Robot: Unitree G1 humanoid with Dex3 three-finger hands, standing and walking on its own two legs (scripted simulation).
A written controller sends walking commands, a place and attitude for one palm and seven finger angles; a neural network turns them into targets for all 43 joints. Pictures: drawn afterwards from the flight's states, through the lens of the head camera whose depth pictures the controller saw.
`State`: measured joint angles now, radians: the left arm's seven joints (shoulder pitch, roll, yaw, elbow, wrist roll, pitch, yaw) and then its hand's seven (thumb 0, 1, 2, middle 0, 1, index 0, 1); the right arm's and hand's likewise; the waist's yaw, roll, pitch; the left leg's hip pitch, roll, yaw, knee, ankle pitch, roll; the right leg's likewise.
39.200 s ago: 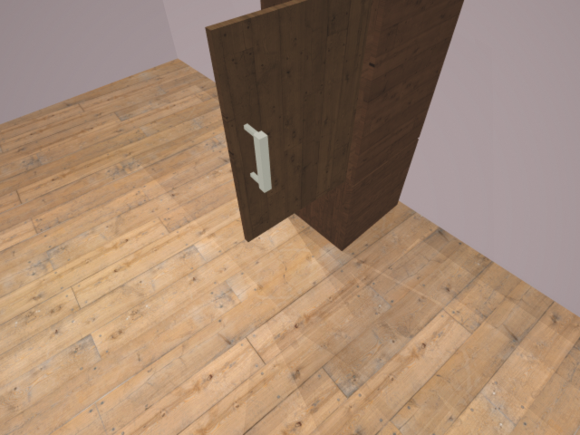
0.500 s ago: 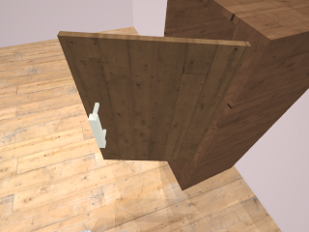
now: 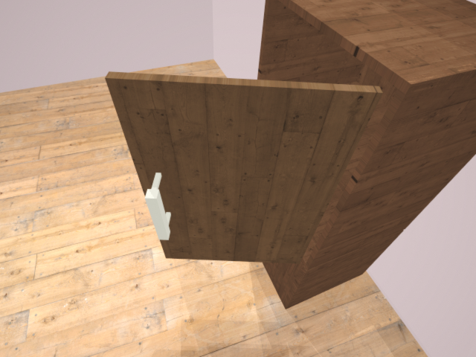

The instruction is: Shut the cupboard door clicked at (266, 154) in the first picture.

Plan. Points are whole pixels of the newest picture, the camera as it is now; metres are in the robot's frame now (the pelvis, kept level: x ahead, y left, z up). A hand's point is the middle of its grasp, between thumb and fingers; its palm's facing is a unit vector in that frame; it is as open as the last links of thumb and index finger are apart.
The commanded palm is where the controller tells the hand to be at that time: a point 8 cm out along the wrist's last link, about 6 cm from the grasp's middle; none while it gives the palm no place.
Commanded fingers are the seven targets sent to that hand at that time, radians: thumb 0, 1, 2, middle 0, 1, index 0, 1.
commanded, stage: come to a stop and stand still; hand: left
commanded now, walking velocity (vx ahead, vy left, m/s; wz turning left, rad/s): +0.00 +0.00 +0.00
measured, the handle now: (161, 207) +0.40 +0.19 -0.03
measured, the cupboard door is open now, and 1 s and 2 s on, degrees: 66 66 66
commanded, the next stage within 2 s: look again from close up in 0.96 s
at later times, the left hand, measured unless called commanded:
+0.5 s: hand out of the picture +0.04 +0.15 -0.16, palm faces +0.01 -0.97 -0.24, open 7.3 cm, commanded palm none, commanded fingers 0.00 0.90 0.90 -0.20 -0.30 -0.20 -0.30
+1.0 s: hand out of the picture +0.02 +0.11 -0.17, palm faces +0.03 -0.98 -0.20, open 7.3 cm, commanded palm none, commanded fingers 0.00 0.90 0.90 -0.20 -0.30 -0.20 -0.30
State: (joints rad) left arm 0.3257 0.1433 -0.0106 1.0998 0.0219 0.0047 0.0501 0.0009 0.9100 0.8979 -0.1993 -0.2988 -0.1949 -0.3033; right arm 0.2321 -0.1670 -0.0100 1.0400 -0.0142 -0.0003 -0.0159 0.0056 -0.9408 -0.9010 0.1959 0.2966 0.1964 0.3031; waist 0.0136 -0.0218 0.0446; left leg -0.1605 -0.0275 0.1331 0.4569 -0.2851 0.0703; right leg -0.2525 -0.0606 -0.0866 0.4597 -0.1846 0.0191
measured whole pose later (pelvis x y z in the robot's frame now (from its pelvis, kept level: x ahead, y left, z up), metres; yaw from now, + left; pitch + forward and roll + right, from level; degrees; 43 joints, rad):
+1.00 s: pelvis +0.03 -0.06 +0.00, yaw +0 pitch -1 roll +1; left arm 0.29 0.12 -0.02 1.14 0.01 -0.02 0.04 0.01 0.93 0.90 -0.20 -0.30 -0.20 -0.30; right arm 0.28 -0.13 0.02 1.13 -0.02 -0.02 -0.03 0.01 -0.92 -0.90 0.19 0.30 0.19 0.30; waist 0.00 0.02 0.05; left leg -0.07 0.03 0.10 0.37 -0.28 -0.01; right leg -0.19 0.00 -0.12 0.44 -0.24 -0.06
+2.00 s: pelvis -0.01 -0.04 -0.01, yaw +0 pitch -1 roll +1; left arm 0.24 0.15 0.03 1.05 0.02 0.02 0.05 0.00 0.91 0.90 -0.20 -0.30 -0.20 -0.30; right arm 0.26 -0.13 -0.03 1.06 -0.01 0.03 -0.03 0.01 -0.92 -0.90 0.19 0.30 0.19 0.30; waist 0.00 0.00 0.11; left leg -0.21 0.02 0.10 0.57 -0.33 0.00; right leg -0.31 -0.03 -0.11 0.56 -0.24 -0.05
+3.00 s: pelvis -0.03 -0.03 +0.00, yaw +1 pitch -1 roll +0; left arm 0.32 0.16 -0.02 1.07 0.01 -0.02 0.04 0.00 0.91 0.90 -0.20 -0.30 -0.20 -0.30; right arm 0.23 -0.17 0.02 1.07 -0.02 -0.02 -0.02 0.01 -0.93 -0.90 0.19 0.30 0.19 0.30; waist 0.00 -0.03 0.01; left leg -0.21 0.01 0.10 0.49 -0.28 0.02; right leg -0.09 -0.01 -0.03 0.46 -0.36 -0.01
